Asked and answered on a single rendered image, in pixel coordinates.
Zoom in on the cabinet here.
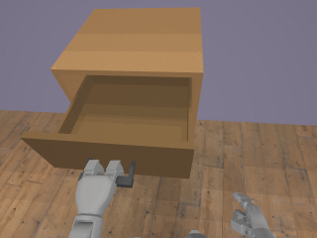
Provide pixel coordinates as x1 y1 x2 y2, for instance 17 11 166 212
51 7 204 142

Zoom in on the right robot hand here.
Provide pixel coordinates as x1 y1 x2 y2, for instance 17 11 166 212
230 191 269 238

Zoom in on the left robot hand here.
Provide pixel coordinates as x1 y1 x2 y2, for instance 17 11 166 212
75 160 124 216

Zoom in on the robot right forearm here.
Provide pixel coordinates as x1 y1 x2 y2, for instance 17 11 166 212
251 227 276 238

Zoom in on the drawer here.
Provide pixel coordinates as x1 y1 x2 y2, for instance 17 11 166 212
20 74 195 179

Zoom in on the right robot shin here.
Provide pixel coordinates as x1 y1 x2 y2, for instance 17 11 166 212
189 230 199 234

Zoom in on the handle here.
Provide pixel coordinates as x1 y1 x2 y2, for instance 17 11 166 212
78 158 136 188

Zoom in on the robot left forearm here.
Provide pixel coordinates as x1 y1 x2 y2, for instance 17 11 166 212
68 213 104 238

